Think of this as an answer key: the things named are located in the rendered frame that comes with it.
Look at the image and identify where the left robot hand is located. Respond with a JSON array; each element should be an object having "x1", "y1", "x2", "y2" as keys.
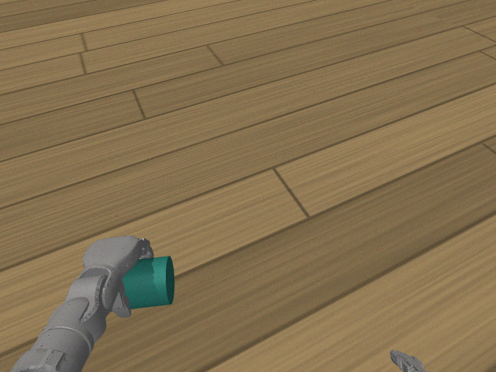
[{"x1": 83, "y1": 236, "x2": 153, "y2": 318}]

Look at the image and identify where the can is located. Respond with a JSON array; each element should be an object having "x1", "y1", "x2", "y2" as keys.
[{"x1": 111, "y1": 256, "x2": 174, "y2": 312}]

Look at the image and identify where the left robot arm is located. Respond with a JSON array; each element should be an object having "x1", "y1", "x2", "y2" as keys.
[{"x1": 10, "y1": 263, "x2": 122, "y2": 372}]

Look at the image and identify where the right robot hand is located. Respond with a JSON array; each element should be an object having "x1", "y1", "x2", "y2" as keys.
[{"x1": 390, "y1": 350, "x2": 426, "y2": 372}]

